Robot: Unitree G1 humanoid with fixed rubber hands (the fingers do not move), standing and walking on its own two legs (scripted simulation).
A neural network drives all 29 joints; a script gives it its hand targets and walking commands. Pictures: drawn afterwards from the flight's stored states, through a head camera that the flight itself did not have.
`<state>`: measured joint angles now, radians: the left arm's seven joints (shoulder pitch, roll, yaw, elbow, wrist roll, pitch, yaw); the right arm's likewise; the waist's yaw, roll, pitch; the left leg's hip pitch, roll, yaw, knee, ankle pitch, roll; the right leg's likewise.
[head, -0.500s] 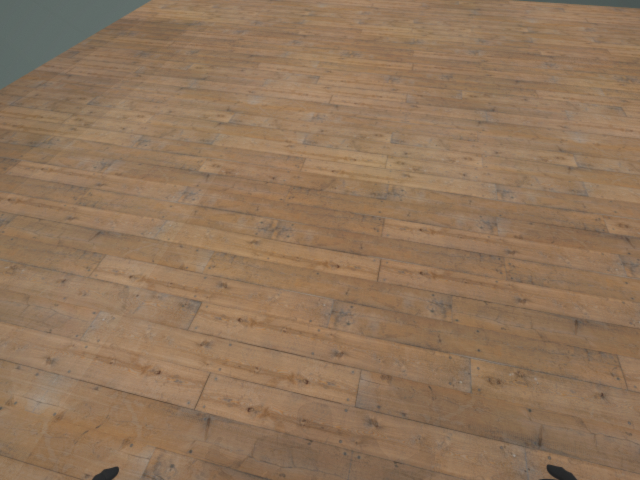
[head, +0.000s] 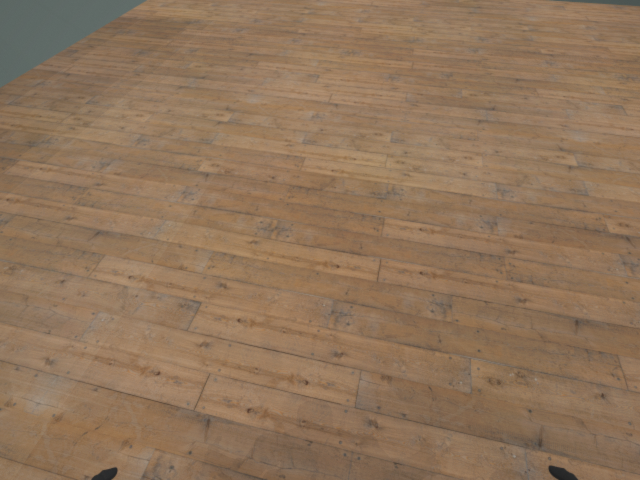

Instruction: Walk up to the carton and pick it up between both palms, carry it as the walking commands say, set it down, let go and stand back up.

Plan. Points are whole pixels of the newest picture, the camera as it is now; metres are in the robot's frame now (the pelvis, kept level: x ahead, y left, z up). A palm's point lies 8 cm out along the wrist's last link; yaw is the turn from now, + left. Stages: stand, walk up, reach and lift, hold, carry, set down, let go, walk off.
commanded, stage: stand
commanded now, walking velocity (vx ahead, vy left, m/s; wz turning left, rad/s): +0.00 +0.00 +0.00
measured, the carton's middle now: out of the picture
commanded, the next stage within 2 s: walk up in 0.54 s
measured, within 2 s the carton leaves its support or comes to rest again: neither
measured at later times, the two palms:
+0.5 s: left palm out of the picture +0.11 +0.31 -0.10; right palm out of the picture +0.10 -0.31 -0.10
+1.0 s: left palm out of the picture +0.12 +0.23 -0.13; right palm out of the picture +0.05 -0.34 -0.15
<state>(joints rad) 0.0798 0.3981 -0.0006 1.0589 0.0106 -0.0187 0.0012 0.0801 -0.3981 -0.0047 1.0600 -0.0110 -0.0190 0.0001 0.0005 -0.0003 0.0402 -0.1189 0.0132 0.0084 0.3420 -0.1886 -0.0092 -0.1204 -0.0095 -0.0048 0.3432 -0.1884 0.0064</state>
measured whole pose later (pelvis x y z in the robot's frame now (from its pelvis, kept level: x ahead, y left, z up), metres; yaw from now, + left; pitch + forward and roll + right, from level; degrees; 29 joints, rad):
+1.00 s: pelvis -0.01 -0.04 -0.03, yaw -11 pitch +0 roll +1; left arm 0.18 0.30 0.05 0.90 0.00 0.04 -0.02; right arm 0.14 -0.34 -0.06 0.85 -0.02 0.06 -0.01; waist 0.02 0.05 0.10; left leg -0.38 0.11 0.06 0.92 -0.50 -0.06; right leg -0.34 -0.02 -0.04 0.66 -0.35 -0.03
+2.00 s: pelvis +0.06 -0.19 +0.00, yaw -41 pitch +2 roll +1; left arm 0.39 0.23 0.04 0.89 0.02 -0.06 -0.02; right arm 0.20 -0.27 -0.06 0.78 -0.04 -0.03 0.05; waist 0.03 0.05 0.03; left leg -0.64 0.13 0.06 1.07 -0.20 -0.08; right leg -0.07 0.03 0.00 0.34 -0.31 -0.05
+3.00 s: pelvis +0.38 -0.62 +0.00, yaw -51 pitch +0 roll +2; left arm 0.39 0.21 0.06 1.00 0.02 -0.09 -0.01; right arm 0.20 -0.26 -0.07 0.92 -0.03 -0.01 0.05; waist 0.04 0.04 0.04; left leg -0.55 0.13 0.07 0.98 -0.14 -0.03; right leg -0.08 -0.05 -0.09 0.32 -0.23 -0.01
